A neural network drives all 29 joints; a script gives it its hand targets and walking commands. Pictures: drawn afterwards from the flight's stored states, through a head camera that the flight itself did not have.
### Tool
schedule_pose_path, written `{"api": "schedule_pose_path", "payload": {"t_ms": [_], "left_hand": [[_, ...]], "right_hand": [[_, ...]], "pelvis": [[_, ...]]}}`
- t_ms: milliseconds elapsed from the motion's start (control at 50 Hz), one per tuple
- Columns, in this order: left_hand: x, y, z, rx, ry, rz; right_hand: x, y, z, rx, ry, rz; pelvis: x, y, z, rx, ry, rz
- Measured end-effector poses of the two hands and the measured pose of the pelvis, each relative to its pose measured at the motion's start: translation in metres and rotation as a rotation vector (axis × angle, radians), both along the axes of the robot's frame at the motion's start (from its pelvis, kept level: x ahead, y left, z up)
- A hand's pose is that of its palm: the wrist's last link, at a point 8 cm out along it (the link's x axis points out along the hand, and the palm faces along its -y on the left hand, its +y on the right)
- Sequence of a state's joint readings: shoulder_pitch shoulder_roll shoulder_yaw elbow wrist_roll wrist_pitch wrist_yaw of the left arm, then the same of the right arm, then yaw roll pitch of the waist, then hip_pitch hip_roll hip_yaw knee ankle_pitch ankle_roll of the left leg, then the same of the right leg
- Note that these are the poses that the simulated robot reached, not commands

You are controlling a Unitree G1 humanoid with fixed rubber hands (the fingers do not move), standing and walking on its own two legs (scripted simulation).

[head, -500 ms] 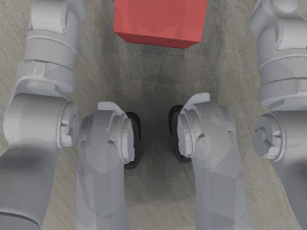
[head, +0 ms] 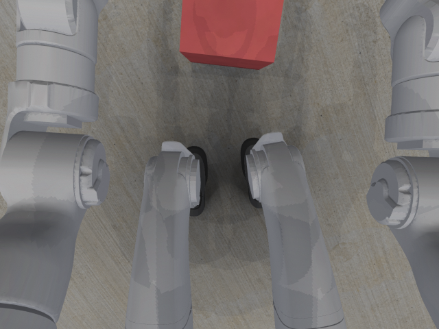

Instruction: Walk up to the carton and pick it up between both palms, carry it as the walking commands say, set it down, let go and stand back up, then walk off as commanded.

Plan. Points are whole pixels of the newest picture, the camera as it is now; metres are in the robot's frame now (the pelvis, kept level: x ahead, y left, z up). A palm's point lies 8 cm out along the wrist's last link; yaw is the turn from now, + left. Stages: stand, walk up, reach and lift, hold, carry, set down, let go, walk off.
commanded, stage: set down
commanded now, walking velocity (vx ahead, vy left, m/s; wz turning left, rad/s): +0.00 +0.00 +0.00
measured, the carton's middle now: (232, 0) +0.58 -0.05 -0.41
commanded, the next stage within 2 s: let go in 0.52 s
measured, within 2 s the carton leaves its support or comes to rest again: neither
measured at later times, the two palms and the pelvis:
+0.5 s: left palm out of the picture +0.59 +0.13 +0.02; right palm out of the picture +0.54 -0.23 +0.02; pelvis +0.01 +0.00 +0.13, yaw +0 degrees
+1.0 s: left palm out of the picture +0.44 +0.16 +0.07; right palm out of the picture +0.42 -0.24 +0.08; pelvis +0.06 -0.01 +0.20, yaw +1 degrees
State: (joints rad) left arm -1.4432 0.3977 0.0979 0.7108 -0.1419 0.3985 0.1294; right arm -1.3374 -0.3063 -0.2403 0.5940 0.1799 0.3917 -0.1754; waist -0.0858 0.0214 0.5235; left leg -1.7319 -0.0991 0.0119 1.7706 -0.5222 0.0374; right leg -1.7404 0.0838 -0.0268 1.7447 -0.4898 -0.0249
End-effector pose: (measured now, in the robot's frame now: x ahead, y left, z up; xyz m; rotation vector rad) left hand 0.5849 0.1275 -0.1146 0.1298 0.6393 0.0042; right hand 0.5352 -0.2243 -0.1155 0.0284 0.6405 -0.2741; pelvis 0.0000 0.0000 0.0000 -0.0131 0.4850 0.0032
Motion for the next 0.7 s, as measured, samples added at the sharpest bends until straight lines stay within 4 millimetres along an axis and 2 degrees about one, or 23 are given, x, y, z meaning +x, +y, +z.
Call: {"api": "schedule_pose_path", "payload": {"t_ms": [260,460,620,700], "left_hand": [[0.003,-0.002,0.080,0.003,0.006,-0.029],[0.000,0.006,0.131,0.001,0.029,-0.011],[0.000,0.007,0.148,0.006,0.024,-0.015],[-0.015,0.008,0.145,0.042,0.030,-0.013]], "right_hand": [[-0.001,-0.005,0.078,0.007,0.000,0.007],[-0.001,-0.004,0.133,-0.009,0.009,0.014],[-0.002,0.003,0.147,-0.029,0.020,0.035],[-0.016,0.006,0.140,-0.062,0.047,0.087]], "pelvis": [[0.000,0.003,0.071,-0.001,-0.018,-0.001],[0.006,0.003,0.125,0.006,-0.038,-0.004],[0.013,0.002,0.151,-0.005,-0.039,0.015],[0.018,0.001,0.160,-0.008,-0.057,0.023]]}}
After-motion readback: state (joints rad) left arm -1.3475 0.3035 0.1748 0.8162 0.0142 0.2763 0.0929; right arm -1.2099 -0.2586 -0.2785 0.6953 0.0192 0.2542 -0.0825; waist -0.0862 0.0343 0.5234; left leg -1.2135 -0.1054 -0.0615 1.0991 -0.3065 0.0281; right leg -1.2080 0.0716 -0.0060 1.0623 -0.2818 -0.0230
